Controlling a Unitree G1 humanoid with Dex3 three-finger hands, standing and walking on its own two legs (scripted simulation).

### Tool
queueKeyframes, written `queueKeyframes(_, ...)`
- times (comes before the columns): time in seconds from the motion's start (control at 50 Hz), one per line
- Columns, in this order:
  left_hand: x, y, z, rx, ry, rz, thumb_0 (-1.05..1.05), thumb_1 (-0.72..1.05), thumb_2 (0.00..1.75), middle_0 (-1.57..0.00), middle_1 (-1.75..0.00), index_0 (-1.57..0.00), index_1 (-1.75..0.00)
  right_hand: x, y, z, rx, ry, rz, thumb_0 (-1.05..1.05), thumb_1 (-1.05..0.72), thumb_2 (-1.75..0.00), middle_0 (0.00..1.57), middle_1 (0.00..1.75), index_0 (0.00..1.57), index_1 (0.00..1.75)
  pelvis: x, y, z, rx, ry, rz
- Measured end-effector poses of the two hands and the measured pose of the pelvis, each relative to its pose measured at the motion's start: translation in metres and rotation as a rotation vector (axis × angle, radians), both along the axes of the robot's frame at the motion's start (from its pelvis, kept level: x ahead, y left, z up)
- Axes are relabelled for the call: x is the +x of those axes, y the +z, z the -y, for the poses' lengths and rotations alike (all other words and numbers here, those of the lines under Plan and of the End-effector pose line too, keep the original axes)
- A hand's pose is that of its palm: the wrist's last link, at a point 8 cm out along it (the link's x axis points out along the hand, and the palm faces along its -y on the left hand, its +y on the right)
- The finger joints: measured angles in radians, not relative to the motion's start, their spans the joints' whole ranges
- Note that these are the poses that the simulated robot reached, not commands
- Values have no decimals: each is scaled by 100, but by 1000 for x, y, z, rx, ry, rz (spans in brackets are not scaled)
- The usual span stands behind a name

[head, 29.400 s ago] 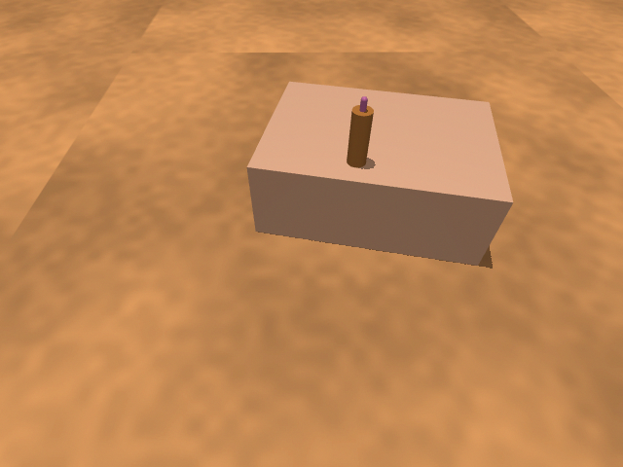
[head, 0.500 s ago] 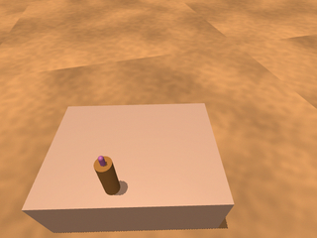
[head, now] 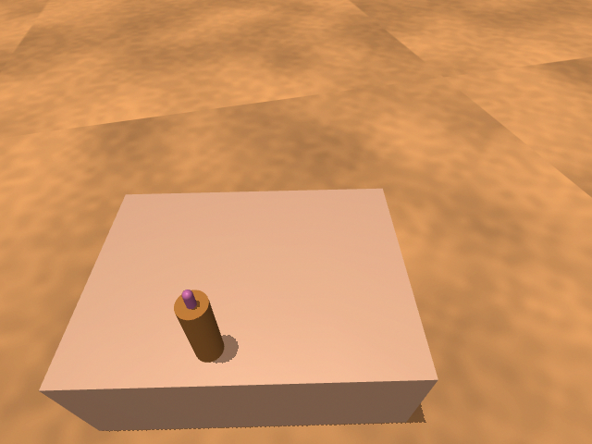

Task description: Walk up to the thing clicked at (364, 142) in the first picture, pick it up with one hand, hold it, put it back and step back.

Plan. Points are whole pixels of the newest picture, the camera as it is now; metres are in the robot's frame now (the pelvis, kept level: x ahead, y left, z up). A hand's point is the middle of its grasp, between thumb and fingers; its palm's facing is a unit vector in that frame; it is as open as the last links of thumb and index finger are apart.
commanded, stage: stand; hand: left
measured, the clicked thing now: (199, 323) +0.45 +0.25 -0.29
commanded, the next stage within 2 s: none
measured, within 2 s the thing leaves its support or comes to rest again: neither
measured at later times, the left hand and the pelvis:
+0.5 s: hand out of the picture +0.08 +0.25 -0.15, palm faces -0.02 -0.93 -0.36, open 7.4 cm; pelvis +0.01 +0.00 +0.00, yaw +0 degrees
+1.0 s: hand out of the picture +0.08 +0.25 -0.16, palm faces -0.02 -0.94 -0.35, open 7.4 cm; pelvis +0.01 +0.00 +0.00, yaw +0 degrees
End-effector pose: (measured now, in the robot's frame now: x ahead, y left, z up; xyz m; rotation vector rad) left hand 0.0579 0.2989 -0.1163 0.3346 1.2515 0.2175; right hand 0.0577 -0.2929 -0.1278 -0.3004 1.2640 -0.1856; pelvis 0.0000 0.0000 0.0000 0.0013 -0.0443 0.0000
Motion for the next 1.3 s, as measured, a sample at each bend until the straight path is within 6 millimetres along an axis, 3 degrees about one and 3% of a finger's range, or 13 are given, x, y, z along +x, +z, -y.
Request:
queueKeyframes(0.1,2,0,2,-3,-1,2,0,23,70,-19,-28,-19,-28,2,0,1,0,-1,-1,1,-90,-90,21,30,21,30,2,0,1,-1,0,-2)
queueKeyframes(0.2,4,-1,3,-6,-3,1,0,57,82,-20,-30,-20,-29,4,1,2,-1,-2,-1,1,-90,-90,21,30,21,30,4,0,1,0,0,-4)
queueKeyframes(0.36,11,-1,3,-7,-5,7,1,83,88,-21,-30,-20,-30,9,2,4,-6,-1,1,1,-90,-89,21,30,20,30,7,0,2,-1,-1,-7)
queueKeyframes(1.3,14,-2,3,-13,-1,8,1,90,89,-21,-30,-20,-30,17,4,4,-7,5,9,1,-90,-89,21,30,20,30,11,0,3,-1,0,-8)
